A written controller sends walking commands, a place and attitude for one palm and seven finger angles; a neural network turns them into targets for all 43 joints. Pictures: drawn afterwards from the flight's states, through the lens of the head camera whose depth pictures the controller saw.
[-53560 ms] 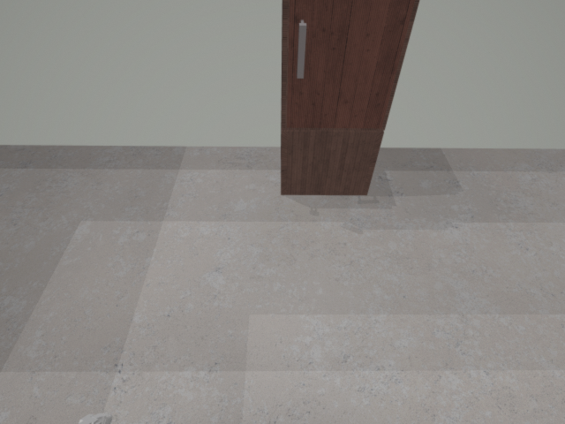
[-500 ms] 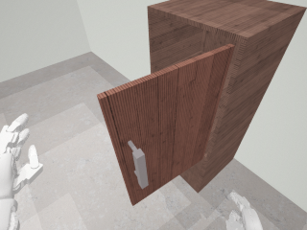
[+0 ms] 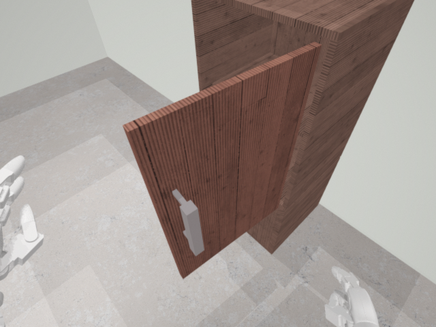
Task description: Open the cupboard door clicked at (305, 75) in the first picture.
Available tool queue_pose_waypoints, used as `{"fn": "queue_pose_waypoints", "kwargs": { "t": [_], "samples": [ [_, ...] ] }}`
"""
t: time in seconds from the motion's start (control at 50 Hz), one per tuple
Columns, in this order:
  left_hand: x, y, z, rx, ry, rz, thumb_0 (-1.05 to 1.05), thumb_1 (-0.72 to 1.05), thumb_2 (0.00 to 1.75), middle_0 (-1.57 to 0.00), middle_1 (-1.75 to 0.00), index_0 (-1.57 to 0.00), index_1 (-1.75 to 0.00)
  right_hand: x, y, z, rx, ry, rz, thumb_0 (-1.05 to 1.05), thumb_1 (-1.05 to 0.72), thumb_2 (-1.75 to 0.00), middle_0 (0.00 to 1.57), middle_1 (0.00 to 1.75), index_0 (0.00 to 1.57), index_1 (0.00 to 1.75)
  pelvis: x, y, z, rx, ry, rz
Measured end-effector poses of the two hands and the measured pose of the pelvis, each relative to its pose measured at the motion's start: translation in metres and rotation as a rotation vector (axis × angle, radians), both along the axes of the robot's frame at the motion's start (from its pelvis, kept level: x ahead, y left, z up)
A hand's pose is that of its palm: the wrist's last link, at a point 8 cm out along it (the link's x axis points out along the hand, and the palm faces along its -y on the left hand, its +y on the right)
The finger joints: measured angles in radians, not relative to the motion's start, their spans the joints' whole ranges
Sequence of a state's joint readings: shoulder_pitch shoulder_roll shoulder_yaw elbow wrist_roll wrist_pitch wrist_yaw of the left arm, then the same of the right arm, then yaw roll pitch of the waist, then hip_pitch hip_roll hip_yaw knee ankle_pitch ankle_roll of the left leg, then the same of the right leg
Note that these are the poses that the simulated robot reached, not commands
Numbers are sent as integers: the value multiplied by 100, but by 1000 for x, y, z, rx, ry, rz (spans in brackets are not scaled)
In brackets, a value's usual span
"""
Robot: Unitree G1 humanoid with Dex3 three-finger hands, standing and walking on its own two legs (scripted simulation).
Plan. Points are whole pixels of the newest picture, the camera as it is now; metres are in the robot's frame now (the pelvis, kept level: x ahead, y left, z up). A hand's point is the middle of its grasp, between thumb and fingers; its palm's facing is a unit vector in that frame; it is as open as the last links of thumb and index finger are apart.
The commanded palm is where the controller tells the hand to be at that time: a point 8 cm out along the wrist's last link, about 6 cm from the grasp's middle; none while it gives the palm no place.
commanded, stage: step back with the hand held close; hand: left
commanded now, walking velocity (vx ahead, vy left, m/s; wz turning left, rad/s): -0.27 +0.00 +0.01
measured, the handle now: (187, 223) +0.32 +0.09 -0.02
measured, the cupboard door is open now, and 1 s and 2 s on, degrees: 84 84 84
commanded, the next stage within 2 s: stop stepping back and stand still in 0.96 s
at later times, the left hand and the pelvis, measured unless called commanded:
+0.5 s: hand out of the picture +0.10 +0.30 +0.15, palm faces +0.46 -0.73 -0.51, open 7.4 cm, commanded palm +0.03 +0.33 +0.17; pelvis -0.09 +0.02 -0.02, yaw +4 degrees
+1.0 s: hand out of the picture +0.02 +0.30 +0.17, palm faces +0.46 -0.80 -0.39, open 7.4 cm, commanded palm -0.05 +0.33 +0.17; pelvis -0.19 +0.03 -0.01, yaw +0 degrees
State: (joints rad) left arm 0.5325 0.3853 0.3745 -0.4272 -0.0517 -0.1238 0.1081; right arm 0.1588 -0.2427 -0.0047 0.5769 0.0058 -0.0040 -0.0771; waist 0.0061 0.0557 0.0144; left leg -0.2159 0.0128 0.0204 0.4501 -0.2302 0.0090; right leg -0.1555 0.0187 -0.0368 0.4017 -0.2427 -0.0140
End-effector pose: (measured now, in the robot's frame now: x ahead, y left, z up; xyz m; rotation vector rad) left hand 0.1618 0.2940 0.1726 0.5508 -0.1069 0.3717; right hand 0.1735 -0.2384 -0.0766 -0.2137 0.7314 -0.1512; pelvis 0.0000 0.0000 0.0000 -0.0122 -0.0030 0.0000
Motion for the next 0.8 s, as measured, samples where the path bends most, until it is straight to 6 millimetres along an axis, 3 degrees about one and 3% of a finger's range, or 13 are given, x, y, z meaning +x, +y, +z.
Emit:
{"fn": "queue_pose_waypoints", "kwargs": {
  "t": [0.2,0.42,0.6,0.8],
  "samples": [
    [-30,16,0,28,-22,-34,2,89,90,-21,-30,-21,-30,-41,6,6,-42,21,-40,1,-91,-90,20,30,20,29,-34,13,-3,-7,4,-4],
    [-84,36,-4,63,-90,4,2,89,90,-21,-30,-21,-30,-86,30,0,-54,5,19,1,-91,-90,21,30,20,30,-77,25,-12,-26,-7,33],
    [-133,39,-2,64,-162,72,2,89,90,-21,-30,-21,-30,-106,41,-14,-39,17,96,1,-91,-90,21,30,21,30,-104,23,-20,-26,-18,74],
    [-156,62,6,86,-220,32,2,89,90,-21,-30,-21,-30,-135,55,-5,-69,0,75,1,-91,-90,21,30,21,30,-140,37,-19,-77,-17,87]
  ]
}}
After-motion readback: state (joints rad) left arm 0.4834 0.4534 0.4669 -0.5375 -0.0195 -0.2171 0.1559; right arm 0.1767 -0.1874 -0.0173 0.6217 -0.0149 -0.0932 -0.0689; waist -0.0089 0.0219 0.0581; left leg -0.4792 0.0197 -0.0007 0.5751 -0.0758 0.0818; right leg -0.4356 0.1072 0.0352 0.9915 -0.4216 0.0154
